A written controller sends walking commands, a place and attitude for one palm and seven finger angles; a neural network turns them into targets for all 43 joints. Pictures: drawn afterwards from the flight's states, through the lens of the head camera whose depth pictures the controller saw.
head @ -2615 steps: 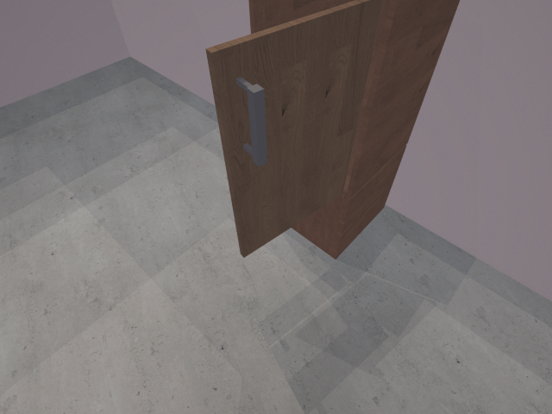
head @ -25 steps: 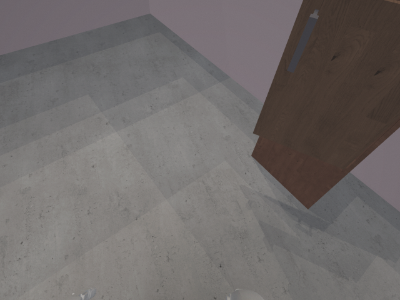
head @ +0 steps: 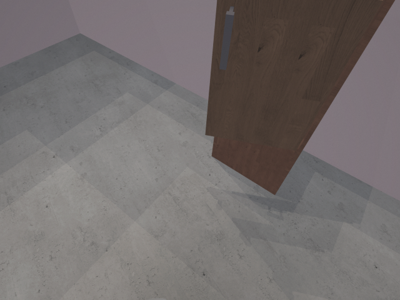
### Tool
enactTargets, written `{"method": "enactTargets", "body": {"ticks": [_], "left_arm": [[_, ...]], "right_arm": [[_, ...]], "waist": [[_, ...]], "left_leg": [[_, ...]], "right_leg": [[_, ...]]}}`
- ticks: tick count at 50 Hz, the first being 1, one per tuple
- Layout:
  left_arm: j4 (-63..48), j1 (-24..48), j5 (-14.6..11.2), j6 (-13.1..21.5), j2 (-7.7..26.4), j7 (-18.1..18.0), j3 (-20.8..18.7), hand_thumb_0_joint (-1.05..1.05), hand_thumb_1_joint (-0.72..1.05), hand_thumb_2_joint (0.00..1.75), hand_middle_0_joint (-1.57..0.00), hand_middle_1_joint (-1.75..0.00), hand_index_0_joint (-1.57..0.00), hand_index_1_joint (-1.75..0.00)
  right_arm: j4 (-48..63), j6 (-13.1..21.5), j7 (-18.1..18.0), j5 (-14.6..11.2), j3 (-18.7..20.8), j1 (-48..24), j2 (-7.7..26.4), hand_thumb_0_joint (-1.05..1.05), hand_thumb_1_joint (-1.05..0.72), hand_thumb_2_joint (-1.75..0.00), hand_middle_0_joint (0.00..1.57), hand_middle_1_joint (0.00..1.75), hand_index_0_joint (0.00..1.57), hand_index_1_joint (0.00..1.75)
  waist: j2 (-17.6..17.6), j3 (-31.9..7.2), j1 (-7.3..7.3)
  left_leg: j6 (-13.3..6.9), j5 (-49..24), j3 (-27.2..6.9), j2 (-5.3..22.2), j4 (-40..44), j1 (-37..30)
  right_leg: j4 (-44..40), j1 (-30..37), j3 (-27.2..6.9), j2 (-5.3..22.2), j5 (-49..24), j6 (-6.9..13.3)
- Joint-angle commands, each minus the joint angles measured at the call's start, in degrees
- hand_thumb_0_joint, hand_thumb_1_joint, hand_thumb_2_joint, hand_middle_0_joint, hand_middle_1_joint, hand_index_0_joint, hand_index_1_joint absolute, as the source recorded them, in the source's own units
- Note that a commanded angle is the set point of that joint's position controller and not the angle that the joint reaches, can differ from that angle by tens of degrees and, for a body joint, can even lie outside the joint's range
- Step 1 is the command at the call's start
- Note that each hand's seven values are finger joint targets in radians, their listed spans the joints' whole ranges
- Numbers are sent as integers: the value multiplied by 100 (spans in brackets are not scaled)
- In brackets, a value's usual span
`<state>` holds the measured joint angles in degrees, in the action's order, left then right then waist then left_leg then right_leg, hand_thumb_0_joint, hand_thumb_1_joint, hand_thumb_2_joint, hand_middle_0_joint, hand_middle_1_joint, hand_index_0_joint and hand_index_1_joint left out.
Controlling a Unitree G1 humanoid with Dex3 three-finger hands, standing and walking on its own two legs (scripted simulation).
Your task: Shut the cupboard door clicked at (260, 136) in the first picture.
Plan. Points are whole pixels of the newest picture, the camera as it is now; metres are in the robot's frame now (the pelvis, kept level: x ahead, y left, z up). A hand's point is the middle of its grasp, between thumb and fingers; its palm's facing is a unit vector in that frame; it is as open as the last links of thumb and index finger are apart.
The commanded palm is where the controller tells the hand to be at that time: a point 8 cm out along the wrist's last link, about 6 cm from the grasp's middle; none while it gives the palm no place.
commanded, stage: turn to face it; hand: left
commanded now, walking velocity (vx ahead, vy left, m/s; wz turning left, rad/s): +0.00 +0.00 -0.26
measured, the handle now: (227, 39) +0.77 -0.03 +0.12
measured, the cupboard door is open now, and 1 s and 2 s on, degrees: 26 26 26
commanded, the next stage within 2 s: take the last steps up to it in 0.10 s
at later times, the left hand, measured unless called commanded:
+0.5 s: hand out of the picture +0.10 +0.16 -0.16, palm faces -0.10 -0.97 -0.21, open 7.4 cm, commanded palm none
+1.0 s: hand (161, 233) +0.29 +0.11 -0.16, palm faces -0.19 -0.97 -0.17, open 7.4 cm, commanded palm none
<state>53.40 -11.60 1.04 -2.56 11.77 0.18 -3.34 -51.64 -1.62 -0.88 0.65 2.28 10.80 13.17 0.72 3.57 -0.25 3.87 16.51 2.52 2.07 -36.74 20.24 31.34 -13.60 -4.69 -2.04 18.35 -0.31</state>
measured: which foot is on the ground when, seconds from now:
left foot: up 0.00-0.00, down 0.02-0.38, up 0.40-0.70, down 0.72-1.00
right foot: down 0.00-0.02, up 0.04-0.36, down 0.38-0.72, up 0.74-1.00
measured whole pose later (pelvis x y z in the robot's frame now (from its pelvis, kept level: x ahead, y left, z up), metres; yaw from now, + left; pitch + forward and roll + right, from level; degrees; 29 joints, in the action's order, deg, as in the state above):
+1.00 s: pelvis +0.18 -0.06 +0.01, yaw -12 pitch +0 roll -1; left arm 58.6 -10.5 1.5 -0.9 11.0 1.5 -4.1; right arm -60.4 1.9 -0.7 2.2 1.8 19.8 7.6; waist 0.6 2.9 -1.5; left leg -0.4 13.0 9.3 4.0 -22.5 9.1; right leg 48.7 -28.3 1.7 4.6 14.2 -0.2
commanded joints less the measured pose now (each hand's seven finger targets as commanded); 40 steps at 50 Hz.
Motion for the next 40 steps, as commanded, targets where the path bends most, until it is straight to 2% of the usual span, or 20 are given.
{"method": "enactTargets", "body": {"ticks": [1,2,4,7,10,15,17,18,19,20,21,24,26,31,32,34,35,36,37,40], "left_arm": [[-485,-209,-69,70,490,-60,-151,0,90,90,-20,-30,-20,-30],[-478,-50,-10,29,601,-60,-158,0,90,90,-20,-30,-20,-30],[-389,109,15,-6,631,3,-232,0,90,90,-20,-30,-20,-30],[-287,52,10,-31,440,76,-172,0,90,90,-20,-30,-20,-30],[-259,202,12,-31,340,69,-111,0,90,90,-20,-30,-20,-30],[-180,148,52,26,312,168,-93,0,90,90,-20,-30,-20,-30],[25,-341,61,75,421,201,-154,0,90,90,-20,-30,-20,-30],[124,-667,83,132,625,179,-218,0,90,90,-20,-30,-20,-30],[213,-979,132,178,1089,101,-302,0,90,90,-20,-30,-20,-30],[270,-1219,76,159,1281,42,-322,0,90,90,-20,-30,-20,-30],[285,-1112,66,241,1138,-19,-314,0,90,90,-20,-30,-20,-30],[250,-523,46,402,661,-48,-155,0,90,90,-20,-30,-20,-30],[335,-582,34,505,603,-44,-118,0,90,90,-20,-30,-20,-30],[659,-794,56,522,677,-60,-103,0,90,90,-20,-30,-20,-30],[703,-784,39,511,667,-45,-98,0,90,90,-20,-30,-20,-30],[733,-655,-29,502,619,-42,-105,0,90,90,-20,-30,-20,-30],[701,-815,-32,478,409,-16,-83,0,90,90,-20,-30,-20,-30],[581,-1122,-75,457,142,24,-37,0,90,90,-20,-30,-20,-30],[431,-753,23,424,357,10,-32,0,90,90,-20,-30,-20,-30],[368,-187,94,347,280,121,-74,0,90,90,-20,-30,-20,-30]], "right_arm": [[205,185,-121,119,254,901,1311,0,-90,-90,20,30,20,30],[189,198,-174,151,237,867,1256,0,-90,-90,20,30,20,30],[272,191,-198,155,170,473,1004,0,-90,-90,20,30,20,30],[194,199,-204,144,126,360,844,0,-90,-90,20,30,20,30],[-10,180,-196,121,158,637,812,0,-90,-90,20,30,20,30],[-194,130,-118,156,293,776,1023,0,-90,-90,20,30,20,30],[-237,129,-92,126,313,593,999,0,-90,-90,20,30,20,30],[-208,146,-69,101,293,513,832,0,-90,-90,20,30,20,30],[-43,172,-36,33,194,355,408,0,-90,-90,20,30,20,30],[248,167,15,83,140,-375,410,0,-90,-90,20,30,20,30],[220,151,-2,89,178,-490,483,0,-90,-90,20,30,20,30],[-54,202,72,121,204,-56,408,0,-90,-90,20,30,20,30],[-115,230,110,122,165,93,240,0,-90,-90,20,30,20,30],[-78,332,114,78,104,-16,104,0,-90,-90,20,30,20,30],[-131,352,102,80,105,74,111,0,-90,-90,20,30,20,30],[-449,437,31,114,146,935,283,0,-90,-90,20,30,20,30],[-667,481,-30,165,254,1662,705,0,-90,-90,20,30,20,30],[-797,487,-94,255,372,2296,1332,0,-90,-90,20,30,20,30],[-794,412,-135,202,354,2286,1370,0,-90,-90,20,30,20,30],[-492,434,-148,153,213,1215,667,0,-90,-90,20,30,20,30]], "waist": [[-1711,-715,-167],[-1540,-686,-247],[-1323,-328,-75],[-968,-496,1],[-993,-562,-148],[-960,-451,-212],[-665,-354,43],[-94,-347,217],[1336,-200,378],[1388,280,671],[1376,440,534],[675,473,20],[540,144,-58],[569,9,-34],[522,45,-95],[200,-319,-491],[-613,-789,-694],[-2088,-1251,-752],[-1570,-1043,-781],[-791,322,-328]], "left_leg": [[-1161,-2175,-2140,2144,1779,-1482],[-1386,-2003,-2321,2306,1955,-1254],[-1363,-1726,-1777,1945,2017,-656],[-1234,-2247,-865,1500,1820,-1061],[-1264,-2358,-713,1500,1746,-1244],[-1104,530,-897,1684,1943,-815],[-821,1332,-507,1407,1589,-194],[-607,1564,-109,1071,897,391],[-276,1886,661,292,-434,1651],[-243,2046,467,80,-1572,2193],[-286,1616,-17,185,-2224,2409],[-190,670,-90,367,-2467,2101],[-143,377,101,335,-2068,1769],[-239,246,350,245,-528,951],[-261,25,507,127,-237,626],[-329,-654,589,-68,700,-920],[-601,-732,-533,668,993,-2179],[-1265,-646,-2623,2271,1655,-3195],[-1504,378,-3255,2672,2264,-2571],[-1253,1290,-2254,2193,2803,-654]], "right_leg": [[1560,-1209,284,-91,1446,20],[2543,-1318,158,3,1753,-39],[3293,-1348,62,261,1264,-106],[2625,-1171,385,292,959,-155],[1841,-894,582,276,917,-147],[482,-203,915,102,681,20],[-673,710,1005,38,87,112],[-1297,1301,494,414,537,292],[-2089,1872,-1358,1591,1712,865],[-2542,1386,-2137,2241,1953,1346],[-2561,1142,-2353,2136,1789,1523],[-2171,908,-962,1648,177,1391],[-1942,1062,-407,1429,-1143,1272],[-1602,1081,-311,1443,-1951,1223],[-1498,986,-219,1337,-2037,1147],[-339,549,102,993,-2589,899],[948,-327,313,588,-1731,633],[2622,-1595,868,-75,1002,343],[3647,-1881,319,-20,1569,392],[3993,-2117,176,681,307,264]]}}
